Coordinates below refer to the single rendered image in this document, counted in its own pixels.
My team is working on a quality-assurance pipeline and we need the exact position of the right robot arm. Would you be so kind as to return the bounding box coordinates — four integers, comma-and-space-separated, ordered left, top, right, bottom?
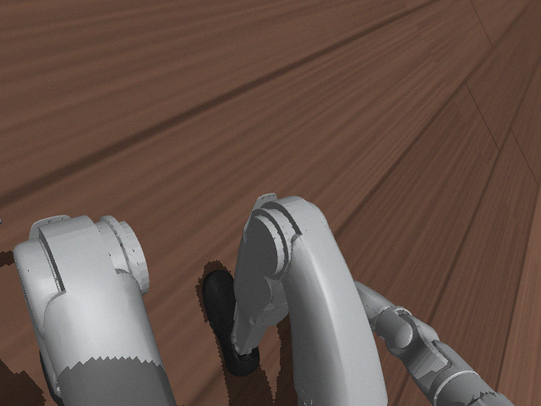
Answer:
375, 305, 515, 406

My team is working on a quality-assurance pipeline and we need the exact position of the left robot foot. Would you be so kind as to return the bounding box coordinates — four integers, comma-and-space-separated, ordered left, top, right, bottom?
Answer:
40, 351, 65, 406

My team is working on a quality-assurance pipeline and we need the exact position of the right robot hand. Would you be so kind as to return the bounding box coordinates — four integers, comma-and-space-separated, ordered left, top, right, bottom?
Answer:
354, 280, 395, 333

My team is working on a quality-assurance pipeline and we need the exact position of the right robot foot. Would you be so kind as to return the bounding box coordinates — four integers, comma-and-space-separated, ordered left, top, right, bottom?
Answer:
202, 270, 260, 376

